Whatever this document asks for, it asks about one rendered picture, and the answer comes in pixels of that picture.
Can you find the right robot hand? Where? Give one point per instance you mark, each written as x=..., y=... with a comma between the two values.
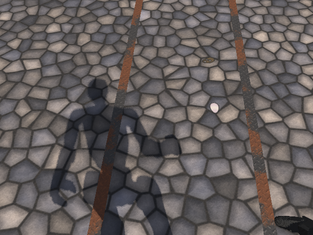
x=301, y=225

